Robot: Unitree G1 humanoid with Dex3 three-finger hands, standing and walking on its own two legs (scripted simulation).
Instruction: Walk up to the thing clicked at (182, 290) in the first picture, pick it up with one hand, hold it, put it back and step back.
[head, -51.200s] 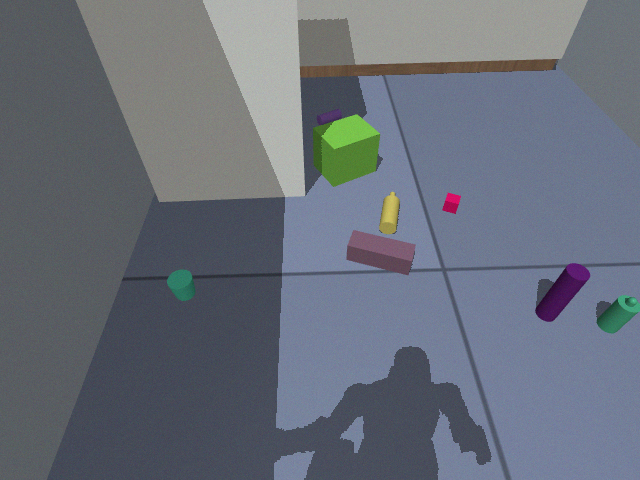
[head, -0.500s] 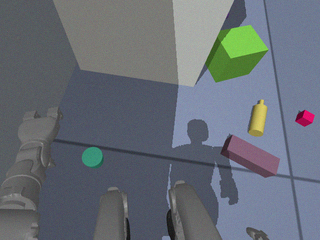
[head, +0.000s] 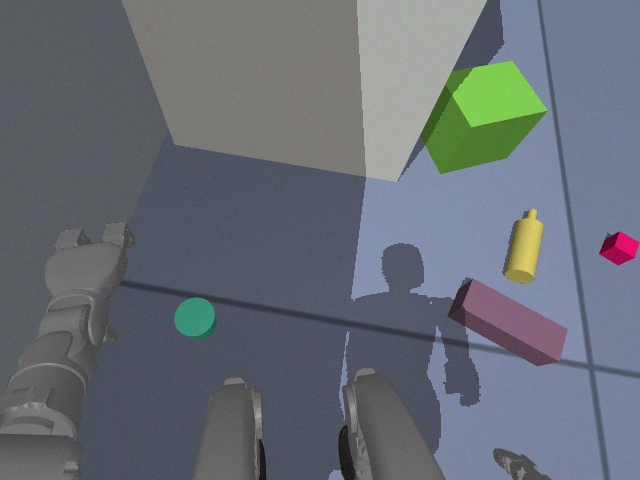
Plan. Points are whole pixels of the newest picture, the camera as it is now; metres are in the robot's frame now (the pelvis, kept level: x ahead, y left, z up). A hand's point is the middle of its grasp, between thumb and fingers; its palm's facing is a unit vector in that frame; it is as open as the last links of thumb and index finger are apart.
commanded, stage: withdraw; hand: left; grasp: from above
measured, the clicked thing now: (198, 321) +0.44 +0.22 -0.53
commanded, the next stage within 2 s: home in 0.32 s
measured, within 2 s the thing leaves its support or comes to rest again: neither
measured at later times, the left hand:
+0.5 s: hand (83, 259) +0.41 +0.27 -0.04, palm faces -0.29 -0.05 -0.96, open 10.5 cm
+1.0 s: hand (62, 272) +0.38 +0.27 -0.01, palm faces -0.37 +0.02 -0.93, open 7.4 cm
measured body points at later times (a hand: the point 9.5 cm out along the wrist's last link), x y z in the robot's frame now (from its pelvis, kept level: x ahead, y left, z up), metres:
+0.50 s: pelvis +0.00 +0.00 +0.03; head +0.14 +0.02 +0.46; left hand +0.42 +0.27 +0.01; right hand +0.08 -0.26 -0.10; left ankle +0.05 +0.11 -0.54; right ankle +0.06 -0.13 -0.54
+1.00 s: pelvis +0.01 +0.00 +0.08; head +0.13 +0.02 +0.52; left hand +0.39 +0.27 +0.05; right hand +0.10 -0.28 -0.03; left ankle +0.05 +0.11 -0.54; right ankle +0.06 -0.13 -0.54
